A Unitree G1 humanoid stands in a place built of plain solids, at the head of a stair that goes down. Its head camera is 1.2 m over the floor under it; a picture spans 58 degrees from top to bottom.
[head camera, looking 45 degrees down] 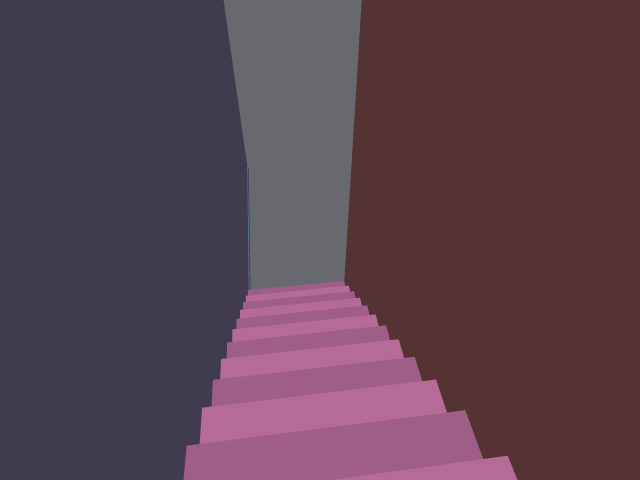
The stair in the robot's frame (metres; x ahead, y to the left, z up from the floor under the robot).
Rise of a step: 0.20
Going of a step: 0.23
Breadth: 1.02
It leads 7 degrees to the left of straight ahead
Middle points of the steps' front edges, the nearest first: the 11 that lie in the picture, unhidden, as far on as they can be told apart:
0.63 -0.04 -0.39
0.86 -0.01 -0.59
1.08 0.02 -0.79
1.31 0.05 -0.99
1.54 0.08 -1.18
1.76 0.11 -1.38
1.99 0.13 -1.58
2.22 0.16 -1.78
2.44 0.19 -1.97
2.67 0.22 -2.17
2.89 0.25 -2.37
